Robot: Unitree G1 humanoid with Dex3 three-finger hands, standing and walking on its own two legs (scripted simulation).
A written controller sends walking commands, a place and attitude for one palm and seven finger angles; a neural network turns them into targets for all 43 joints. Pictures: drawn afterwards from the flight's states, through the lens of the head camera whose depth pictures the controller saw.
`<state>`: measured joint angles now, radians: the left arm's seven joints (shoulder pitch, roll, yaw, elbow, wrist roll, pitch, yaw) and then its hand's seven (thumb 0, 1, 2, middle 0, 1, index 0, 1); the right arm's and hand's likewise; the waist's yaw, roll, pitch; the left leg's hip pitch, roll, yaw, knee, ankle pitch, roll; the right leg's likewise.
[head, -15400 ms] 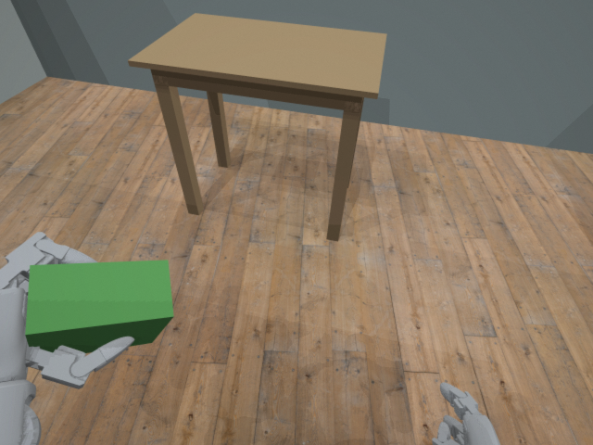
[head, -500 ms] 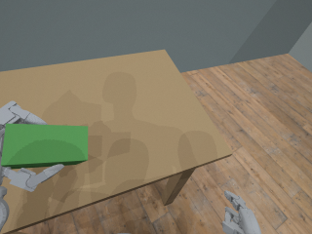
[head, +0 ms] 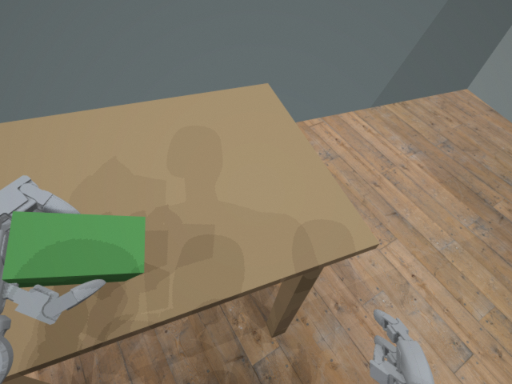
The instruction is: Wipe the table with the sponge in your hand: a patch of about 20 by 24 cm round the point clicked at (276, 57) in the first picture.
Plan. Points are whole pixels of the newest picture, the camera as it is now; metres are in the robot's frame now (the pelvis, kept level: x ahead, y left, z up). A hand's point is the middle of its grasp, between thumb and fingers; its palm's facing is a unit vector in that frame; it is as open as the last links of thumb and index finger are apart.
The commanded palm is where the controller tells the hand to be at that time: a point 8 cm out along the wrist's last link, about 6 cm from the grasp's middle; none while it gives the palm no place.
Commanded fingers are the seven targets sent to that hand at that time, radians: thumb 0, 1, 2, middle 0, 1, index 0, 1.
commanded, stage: look again from close up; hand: left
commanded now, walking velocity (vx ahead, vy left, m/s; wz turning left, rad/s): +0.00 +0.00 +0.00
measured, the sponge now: (98, 252) +0.23 +0.22 +0.14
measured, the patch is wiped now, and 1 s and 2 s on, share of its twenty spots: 0.00 0.00 0.00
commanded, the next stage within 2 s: shuffle to correct the standing spot in 0.20 s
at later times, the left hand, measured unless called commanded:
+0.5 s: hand (73, 244) +0.22 +0.23 +0.16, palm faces +0.34 -0.88 -0.34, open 10.2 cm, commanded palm +0.17 +0.26 +0.18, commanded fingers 0.00 0.10 1.30 -1.20 -1.60 -1.20 -1.60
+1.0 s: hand (139, 239) +0.24 +0.17 +0.16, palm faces +0.27 -0.90 -0.35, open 10.2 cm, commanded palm +0.19 +0.21 +0.18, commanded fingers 0.00 0.10 1.30 -1.20 -1.60 -1.20 -1.60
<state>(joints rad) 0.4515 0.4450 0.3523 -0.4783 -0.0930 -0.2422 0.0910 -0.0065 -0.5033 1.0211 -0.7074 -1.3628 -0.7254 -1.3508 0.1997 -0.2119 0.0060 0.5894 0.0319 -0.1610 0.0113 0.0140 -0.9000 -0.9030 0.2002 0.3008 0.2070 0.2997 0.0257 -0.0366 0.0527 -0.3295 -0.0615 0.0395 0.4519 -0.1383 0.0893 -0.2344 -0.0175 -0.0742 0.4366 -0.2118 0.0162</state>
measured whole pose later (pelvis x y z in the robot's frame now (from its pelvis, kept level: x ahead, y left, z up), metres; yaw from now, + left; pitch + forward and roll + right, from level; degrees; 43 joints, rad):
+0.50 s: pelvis +0.01 -0.01 +0.00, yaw -1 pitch +0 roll -2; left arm 0.44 0.41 0.34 -0.47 -0.10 -0.20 0.10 -0.01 -0.50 1.02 -0.71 -1.36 -0.73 -1.35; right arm 0.20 -0.20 0.01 0.58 0.03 -0.14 -0.01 0.01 -0.90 -0.90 0.20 0.30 0.21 0.30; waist 0.03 -0.03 0.03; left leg -0.29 -0.04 0.05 0.43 -0.14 0.07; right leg -0.20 0.01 -0.06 0.40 -0.20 0.00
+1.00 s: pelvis +0.01 -0.06 +0.00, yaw -3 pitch +0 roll -1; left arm 0.48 0.40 0.34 -0.52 -0.12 -0.12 0.10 -0.01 -0.50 1.02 -0.71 -1.36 -0.73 -1.35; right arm 0.21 -0.21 0.00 0.57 0.03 -0.08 -0.03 0.01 -0.90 -0.90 0.20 0.30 0.21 0.30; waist 0.00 -0.01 0.01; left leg -0.31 0.05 0.04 0.49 -0.19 0.01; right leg -0.20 0.09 -0.05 0.41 -0.21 -0.07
